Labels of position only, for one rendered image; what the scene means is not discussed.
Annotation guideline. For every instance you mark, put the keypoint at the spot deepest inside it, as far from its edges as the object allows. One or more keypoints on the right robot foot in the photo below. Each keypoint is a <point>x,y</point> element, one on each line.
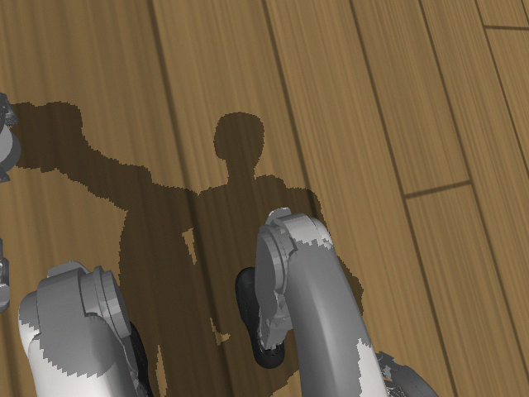
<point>249,311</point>

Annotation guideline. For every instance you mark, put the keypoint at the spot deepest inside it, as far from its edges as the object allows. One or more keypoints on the tin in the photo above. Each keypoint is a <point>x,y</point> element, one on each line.
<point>10,149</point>

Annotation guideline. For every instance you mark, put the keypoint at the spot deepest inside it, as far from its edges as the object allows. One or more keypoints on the left robot hand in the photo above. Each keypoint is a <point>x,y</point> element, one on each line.
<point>9,118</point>

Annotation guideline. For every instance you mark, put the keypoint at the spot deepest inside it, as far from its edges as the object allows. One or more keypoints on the left robot foot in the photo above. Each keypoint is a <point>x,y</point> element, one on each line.
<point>141,361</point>

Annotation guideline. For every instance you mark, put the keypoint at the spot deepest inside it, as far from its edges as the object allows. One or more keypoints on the right robot hand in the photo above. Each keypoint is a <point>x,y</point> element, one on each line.
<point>405,381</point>

